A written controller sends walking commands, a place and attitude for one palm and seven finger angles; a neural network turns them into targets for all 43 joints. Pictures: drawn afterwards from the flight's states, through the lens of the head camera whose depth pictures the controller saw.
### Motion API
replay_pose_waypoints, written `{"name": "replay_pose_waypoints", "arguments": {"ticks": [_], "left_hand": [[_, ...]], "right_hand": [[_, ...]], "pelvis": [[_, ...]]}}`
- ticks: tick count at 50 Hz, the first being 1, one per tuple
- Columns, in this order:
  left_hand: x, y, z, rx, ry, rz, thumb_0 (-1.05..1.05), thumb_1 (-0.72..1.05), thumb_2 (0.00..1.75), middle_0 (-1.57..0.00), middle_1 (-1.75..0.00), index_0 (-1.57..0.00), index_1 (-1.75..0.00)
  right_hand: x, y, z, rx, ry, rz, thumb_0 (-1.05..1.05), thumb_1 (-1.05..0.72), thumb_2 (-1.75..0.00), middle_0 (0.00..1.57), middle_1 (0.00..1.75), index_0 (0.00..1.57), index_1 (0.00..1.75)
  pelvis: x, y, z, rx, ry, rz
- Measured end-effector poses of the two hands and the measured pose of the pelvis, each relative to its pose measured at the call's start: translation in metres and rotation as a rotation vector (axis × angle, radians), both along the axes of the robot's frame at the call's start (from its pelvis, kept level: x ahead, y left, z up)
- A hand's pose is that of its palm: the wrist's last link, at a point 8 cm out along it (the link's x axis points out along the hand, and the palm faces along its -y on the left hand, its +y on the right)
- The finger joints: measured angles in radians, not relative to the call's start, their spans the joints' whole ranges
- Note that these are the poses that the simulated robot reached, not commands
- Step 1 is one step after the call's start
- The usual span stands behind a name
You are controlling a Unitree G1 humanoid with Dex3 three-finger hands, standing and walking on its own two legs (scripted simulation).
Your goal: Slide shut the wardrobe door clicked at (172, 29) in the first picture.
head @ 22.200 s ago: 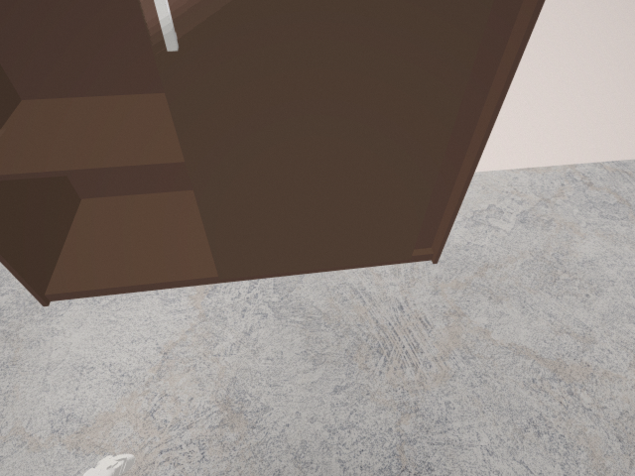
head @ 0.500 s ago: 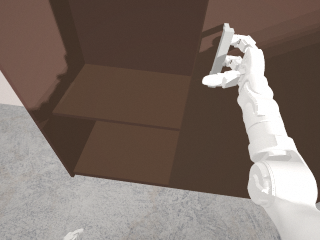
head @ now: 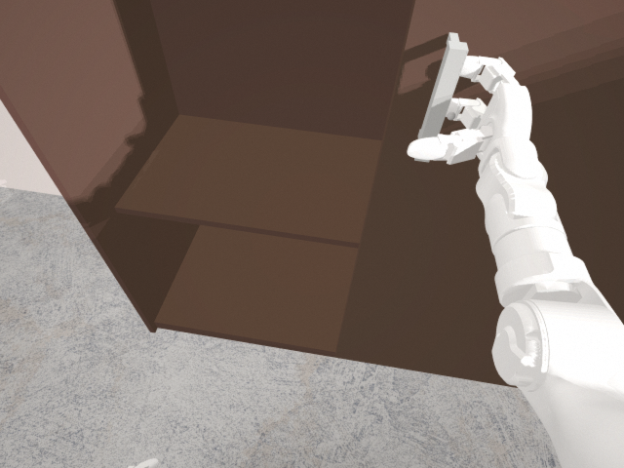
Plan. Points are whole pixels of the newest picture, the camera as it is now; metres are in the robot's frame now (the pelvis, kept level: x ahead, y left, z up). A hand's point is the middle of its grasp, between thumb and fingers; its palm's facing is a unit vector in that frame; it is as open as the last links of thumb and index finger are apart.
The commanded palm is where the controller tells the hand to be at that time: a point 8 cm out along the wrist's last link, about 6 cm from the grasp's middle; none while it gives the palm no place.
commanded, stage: move the hooked fingers beside the handle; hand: right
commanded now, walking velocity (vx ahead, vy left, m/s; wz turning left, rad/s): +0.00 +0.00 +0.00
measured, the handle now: (436, 100) +0.54 -0.07 +0.22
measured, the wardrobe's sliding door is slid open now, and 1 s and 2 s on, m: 0.62 0.62 0.62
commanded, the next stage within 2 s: none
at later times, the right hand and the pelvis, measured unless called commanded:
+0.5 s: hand (456, 115) +0.49 -0.09 +0.23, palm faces -0.02 +1.00 +0.03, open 13.6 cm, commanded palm +0.48 -0.16 +0.22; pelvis -0.01 -0.01 +0.00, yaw +0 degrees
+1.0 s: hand (457, 115) +0.49 -0.09 +0.23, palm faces -0.02 +1.00 +0.02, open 13.6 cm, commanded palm +0.48 -0.17 +0.22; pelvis -0.01 +0.00 +0.00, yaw +0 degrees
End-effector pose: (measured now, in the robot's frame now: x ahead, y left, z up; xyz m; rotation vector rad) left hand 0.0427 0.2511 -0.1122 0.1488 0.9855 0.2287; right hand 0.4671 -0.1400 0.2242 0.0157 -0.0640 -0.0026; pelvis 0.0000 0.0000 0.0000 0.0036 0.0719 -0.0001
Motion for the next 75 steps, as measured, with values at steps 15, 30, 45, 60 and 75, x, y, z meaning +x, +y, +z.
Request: {"name": "replay_pose_waypoints", "arguments": {"ticks": [15,30,45,60,75], "left_hand": [[0.005,-0.009,0.0,0.006,-0.002,-0.036,0.01,0.9,0.9,-0.2,-0.3,-0.21,-0.3],[-0.018,-0.005,0.002,0.024,0.018,0.002,0.01,0.9,0.9,-0.2,-0.3,-0.21,-0.3],[-0.038,-0.002,-0.001,0.021,0.048,0.02,0.01,0.9,0.9,-0.2,-0.3,-0.21,-0.3],[-0.033,0.004,-0.001,0.021,0.034,0.014,0.01,0.9,0.9,-0.2,-0.3,-0.21,-0.3],[-0.018,0.008,0.002,0.016,-0.001,0.041,0.01,0.9,0.9,-0.2,-0.3,-0.21,-0.3]], "right_hand": [[0.002,-0.003,0.001,-0.001,0.014,0.004,-0.01,0.5,-0.3,0.44,1.22,0.35,1.23],[0.003,-0.007,0.0,0.013,0.005,0.024,-0.01,0.5,-0.3,0.49,1.22,0.37,1.22],[0.003,-0.007,0.0,0.003,0.004,0.015,-0.01,0.5,-0.3,0.5,1.22,0.37,1.21],[0.003,-0.007,0.0,-0.005,0.002,0.013,-0.01,0.5,-0.3,0.51,1.22,0.37,1.22],[0.003,-0.01,-0.001,0.021,-0.002,0.029,-0.01,0.5,-0.3,0.52,1.22,0.37,1.22]], "pelvis": [[-0.002,-0.006,-0.002,0.002,0.016,-0.01],[-0.009,-0.008,-0.004,0.003,0.023,0.003],[-0.014,-0.006,-0.005,0.002,0.029,0.006],[-0.014,-0.001,-0.005,0.002,0.033,0.003],[-0.007,0.003,-0.002,0.001,0.015,0.023]]}}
